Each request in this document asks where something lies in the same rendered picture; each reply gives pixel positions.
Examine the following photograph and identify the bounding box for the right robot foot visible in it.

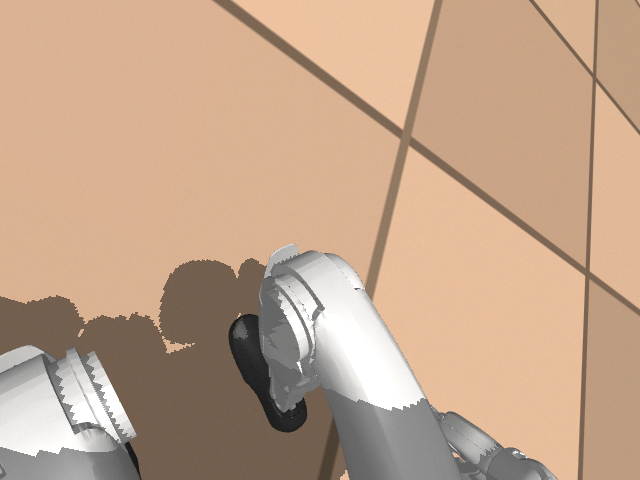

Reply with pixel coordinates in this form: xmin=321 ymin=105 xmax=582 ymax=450
xmin=229 ymin=314 xmax=307 ymax=432

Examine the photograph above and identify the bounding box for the left robot foot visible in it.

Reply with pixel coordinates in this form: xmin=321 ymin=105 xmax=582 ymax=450
xmin=125 ymin=441 xmax=141 ymax=480

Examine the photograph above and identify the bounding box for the right robot arm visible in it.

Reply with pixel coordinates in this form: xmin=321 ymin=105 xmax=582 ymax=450
xmin=486 ymin=447 xmax=558 ymax=480

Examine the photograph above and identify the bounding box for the right robot hand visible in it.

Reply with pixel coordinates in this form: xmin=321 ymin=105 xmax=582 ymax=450
xmin=431 ymin=405 xmax=505 ymax=480

